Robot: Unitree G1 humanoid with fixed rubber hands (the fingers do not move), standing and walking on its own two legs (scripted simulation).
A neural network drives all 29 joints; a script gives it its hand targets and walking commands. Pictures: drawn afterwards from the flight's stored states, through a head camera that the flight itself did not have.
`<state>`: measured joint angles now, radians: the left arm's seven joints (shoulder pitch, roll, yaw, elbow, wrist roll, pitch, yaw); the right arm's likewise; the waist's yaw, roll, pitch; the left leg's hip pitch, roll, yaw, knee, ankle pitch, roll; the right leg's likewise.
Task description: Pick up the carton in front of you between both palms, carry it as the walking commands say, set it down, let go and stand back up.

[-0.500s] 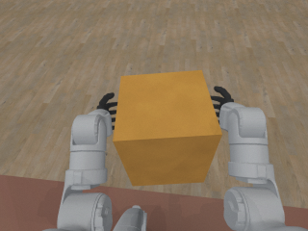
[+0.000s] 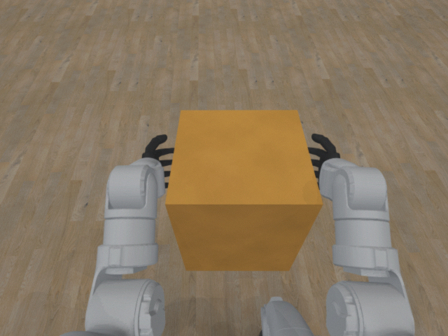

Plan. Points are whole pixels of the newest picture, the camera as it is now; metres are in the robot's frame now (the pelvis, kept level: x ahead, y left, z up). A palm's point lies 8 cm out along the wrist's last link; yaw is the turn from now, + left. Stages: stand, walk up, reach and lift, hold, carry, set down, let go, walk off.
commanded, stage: carry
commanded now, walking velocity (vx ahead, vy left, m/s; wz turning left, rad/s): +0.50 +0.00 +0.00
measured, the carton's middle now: (238, 195) +0.36 -0.02 +0.02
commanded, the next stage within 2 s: none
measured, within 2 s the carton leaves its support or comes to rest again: neither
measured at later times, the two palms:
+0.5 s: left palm (148, 101) +0.57 +0.17 +0.07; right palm (280, 89) +0.61 -0.13 +0.07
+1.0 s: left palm (146, 21) +0.89 +0.21 +0.09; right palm (252, 19) +0.89 -0.09 +0.09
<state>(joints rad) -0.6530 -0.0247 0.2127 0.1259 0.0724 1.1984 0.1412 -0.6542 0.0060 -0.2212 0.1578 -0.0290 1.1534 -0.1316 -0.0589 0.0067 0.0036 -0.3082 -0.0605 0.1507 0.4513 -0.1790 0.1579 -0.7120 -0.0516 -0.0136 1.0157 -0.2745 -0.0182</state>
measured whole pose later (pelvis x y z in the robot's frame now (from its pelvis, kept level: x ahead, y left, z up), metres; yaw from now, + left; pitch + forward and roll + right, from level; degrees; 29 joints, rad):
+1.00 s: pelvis +0.63 +0.06 +0.00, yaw +1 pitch +3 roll +0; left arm -0.16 -0.13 0.12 -0.29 0.12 1.21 0.09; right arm -0.17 0.14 -0.12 -0.26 -0.10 1.18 -0.09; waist -0.03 -0.01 -0.13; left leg -0.19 0.08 0.24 0.32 -0.18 0.01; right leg -0.52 -0.09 -0.11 0.74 -0.27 0.01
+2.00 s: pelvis +1.25 +0.08 +0.00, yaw +1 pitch +4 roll -1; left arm -0.17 -0.13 0.11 -0.37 0.12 1.21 0.09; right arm -0.18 0.14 -0.11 -0.34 -0.09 1.18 -0.09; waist -0.01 -0.01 -0.08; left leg -0.04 0.03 0.25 0.24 -0.26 0.03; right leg -0.60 -0.10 -0.13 0.63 -0.08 0.01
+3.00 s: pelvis +1.51 +0.07 -0.02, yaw +2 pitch +4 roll +0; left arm -0.16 -0.13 0.13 -0.18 0.14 1.09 0.06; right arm -0.18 0.14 -0.12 -0.17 -0.14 1.10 -0.07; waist 0.00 0.01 -0.13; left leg -0.19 0.07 0.15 0.51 -0.38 -0.02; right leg -0.28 -0.05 -0.19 0.55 -0.34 -0.03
